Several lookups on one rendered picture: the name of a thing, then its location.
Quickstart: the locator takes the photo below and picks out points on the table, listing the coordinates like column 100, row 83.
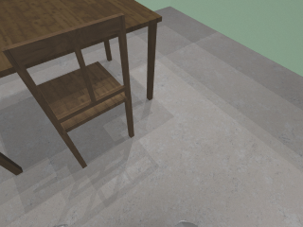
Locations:
column 22, row 20

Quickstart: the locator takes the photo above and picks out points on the chair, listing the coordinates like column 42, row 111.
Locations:
column 77, row 97

